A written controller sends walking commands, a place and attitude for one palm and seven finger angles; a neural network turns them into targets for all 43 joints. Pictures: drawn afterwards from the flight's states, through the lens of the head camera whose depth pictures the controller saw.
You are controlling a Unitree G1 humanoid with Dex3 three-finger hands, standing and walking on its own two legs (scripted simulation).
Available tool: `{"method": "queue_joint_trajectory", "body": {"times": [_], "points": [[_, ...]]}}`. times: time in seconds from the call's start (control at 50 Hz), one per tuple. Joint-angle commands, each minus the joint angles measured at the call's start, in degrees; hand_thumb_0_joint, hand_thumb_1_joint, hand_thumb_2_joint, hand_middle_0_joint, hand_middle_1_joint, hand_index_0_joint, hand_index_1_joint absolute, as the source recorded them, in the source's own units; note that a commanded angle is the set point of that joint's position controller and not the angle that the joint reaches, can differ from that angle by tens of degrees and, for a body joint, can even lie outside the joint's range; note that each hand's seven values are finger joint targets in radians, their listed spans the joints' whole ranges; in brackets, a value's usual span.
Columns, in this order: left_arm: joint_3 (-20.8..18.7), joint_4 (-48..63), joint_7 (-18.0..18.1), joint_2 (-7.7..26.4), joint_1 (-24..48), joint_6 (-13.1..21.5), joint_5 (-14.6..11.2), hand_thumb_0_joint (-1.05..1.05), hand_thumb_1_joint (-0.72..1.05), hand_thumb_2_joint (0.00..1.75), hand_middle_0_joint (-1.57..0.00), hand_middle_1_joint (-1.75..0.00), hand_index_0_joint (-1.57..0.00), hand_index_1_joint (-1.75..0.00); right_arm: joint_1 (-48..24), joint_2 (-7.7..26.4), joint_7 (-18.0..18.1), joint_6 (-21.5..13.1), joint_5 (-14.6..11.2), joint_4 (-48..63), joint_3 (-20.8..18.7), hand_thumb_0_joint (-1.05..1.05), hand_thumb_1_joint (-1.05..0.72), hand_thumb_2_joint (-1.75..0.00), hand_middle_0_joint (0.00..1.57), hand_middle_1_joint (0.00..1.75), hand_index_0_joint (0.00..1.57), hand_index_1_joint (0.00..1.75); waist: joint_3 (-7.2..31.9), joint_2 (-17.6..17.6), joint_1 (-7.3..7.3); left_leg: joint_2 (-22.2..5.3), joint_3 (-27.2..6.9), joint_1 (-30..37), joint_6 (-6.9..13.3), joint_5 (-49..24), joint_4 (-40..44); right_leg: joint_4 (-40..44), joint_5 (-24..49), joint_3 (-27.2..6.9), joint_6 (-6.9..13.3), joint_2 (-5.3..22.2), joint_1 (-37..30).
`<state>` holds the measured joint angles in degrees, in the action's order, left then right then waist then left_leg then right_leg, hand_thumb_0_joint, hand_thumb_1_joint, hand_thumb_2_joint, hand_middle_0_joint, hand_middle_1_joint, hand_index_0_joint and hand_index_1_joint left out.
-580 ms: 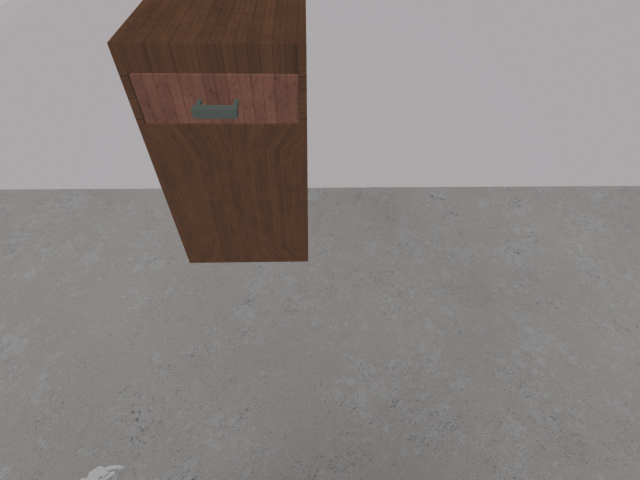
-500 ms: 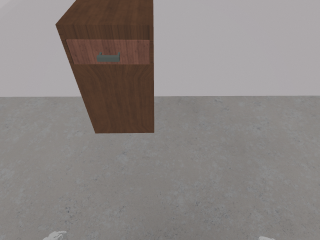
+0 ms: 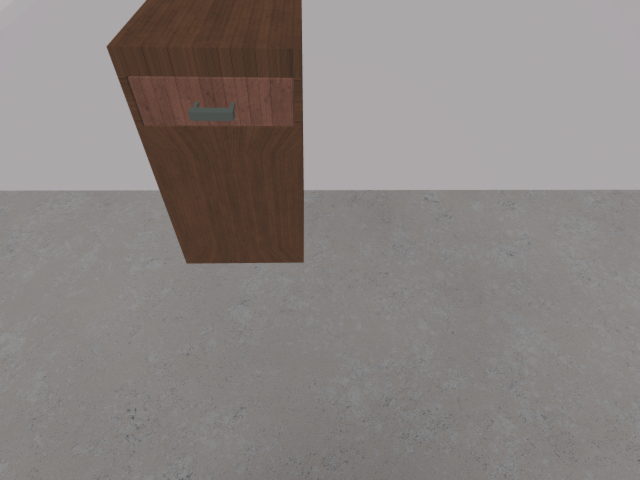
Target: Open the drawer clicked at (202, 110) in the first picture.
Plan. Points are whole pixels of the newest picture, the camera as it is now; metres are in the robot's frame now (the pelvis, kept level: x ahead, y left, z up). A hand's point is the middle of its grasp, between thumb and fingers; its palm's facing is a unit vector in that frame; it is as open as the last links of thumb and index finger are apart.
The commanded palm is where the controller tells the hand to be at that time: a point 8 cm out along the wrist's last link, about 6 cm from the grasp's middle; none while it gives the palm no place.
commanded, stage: stand and wait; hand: left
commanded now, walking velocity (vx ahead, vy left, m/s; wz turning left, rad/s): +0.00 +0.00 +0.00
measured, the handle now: (213, 109) +1.00 +0.35 -0.07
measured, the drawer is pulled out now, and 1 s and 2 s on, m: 0.00 0.00 0.00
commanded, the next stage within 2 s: look at it before walking up in 0.24 s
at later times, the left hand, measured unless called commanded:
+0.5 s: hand out of the picture +0.07 +0.24 -0.15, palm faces -0.03 -0.94 -0.33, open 7.4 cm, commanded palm none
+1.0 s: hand out of the picture +0.07 +0.24 -0.15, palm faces -0.03 -0.94 -0.34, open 7.4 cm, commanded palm none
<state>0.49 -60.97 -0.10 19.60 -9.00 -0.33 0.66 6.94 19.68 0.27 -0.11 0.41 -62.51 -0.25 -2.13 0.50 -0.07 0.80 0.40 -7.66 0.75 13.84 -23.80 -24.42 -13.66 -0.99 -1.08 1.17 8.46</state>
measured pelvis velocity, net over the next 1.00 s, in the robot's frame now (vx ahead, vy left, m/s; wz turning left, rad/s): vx -0.01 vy -0.01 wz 0.00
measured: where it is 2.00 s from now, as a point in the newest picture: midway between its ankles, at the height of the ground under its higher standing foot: outside the picture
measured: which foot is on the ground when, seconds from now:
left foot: down 0.00-1.00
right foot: down 0.00-1.00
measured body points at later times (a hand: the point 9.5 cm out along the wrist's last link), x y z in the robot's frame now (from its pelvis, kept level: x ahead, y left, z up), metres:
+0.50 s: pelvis -0.01 -0.01 +0.00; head -0.01 -0.01 +0.45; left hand +0.07 +0.29 -0.13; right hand +0.06 -0.30 -0.13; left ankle -0.01 +0.11 -0.74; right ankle +0.00 -0.13 -0.74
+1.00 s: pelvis -0.01 -0.01 +0.00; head +0.00 -0.01 +0.45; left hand +0.07 +0.29 -0.13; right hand +0.07 -0.31 -0.13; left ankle -0.01 +0.11 -0.74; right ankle +0.00 -0.13 -0.74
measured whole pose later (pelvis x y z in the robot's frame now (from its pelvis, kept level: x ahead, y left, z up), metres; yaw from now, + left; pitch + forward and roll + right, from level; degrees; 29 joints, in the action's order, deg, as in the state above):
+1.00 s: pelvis -0.01 -0.01 +0.00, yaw +0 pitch -2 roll +0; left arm 0.5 -62.4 -0.2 19.5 -7.9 0.3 0.7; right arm 6.3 19.7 0.2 -0.5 0.3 -64.2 0.1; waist -2.0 0.0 0.0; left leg -0.1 0.1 -7.1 -0.2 11.8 -20.9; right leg -21.8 -11.8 -0.7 -0.3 0.3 8.0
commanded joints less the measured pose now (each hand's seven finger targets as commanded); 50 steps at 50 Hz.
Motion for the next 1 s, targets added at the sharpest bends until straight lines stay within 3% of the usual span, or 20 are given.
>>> {"method": "queue_joint_trajectory", "body": {"times": [0.0, 0.36, 0.94, 0.98], "points": [[-2.5, 3.7, 0.9, 11.6, 3.8, 1.7, -0.1, 0.00, 0.90, 0.90, -0.20, -0.30, -0.20, -0.30, -4.0, 11.3, 0.5, -1.7, 0.0, 3.8, -2.1, 0.00, -0.90, -0.90, 0.20, 0.30, 0.20, 0.30, 3.7, 0.0, 0.05, -7.1, -5.7, -0.2, 1.4, -8.4, 4.8, 4.4, 8.2, -4.9, 2.7, 5.5, -0.1], [-2.4, 2.8, 0.8, 11.6, 4.0, 1.7, 0.0, 0.00, 0.90, 0.90, -0.20, -0.30, -0.20, -0.30, -3.1, 11.5, 0.3, -1.8, 0.1, 2.2, -2.0, 0.00, -0.90, -0.90, 0.20, 0.30, 0.20, 0.30, 2.6, -0.1, 0.11, -7.4, -5.9, -0.5, 1.0, -5.1, 6.5, 6.2, 3.6, -5.5, 2.6, 5.4, 1.6], [-2.4, 2.3, 0.8, 11.8, 3.6, 2.0, 0.0, 0.00, 0.90, 0.90, -0.20, -0.30, -0.20, -0.30, -3.7, 11.7, 0.4, -1.8, 0.0, 2.1, -1.8, 0.00, -0.90, -0.90, 0.20, 0.30, 0.20, 0.30, 3.7, -0.1, 0.02, -7.7, -5.5, 1.6, 0.8, -9.8, 6.2, 6.5, 9.6, -5.5, 2.7, 5.7, 0.1], [-1.5, 1.2, 1.0, 6.9, 0.8, 1.2, -0.1, 0.00, 0.90, 0.90, -0.20, -0.30, -0.20, -0.30, -1.4, 6.3, 0.1, -0.9, 0.3, 1.3, -0.6, 0.00, -0.90, -0.90, 0.20, 0.30, 0.20, 0.30, 4.0, 0.1, -0.05, -7.0, -5.0, 0.1, 0.1, -6.7, 4.7, 6.0, 4.3, -4.2, 1.6, 5.9, -0.6]]}}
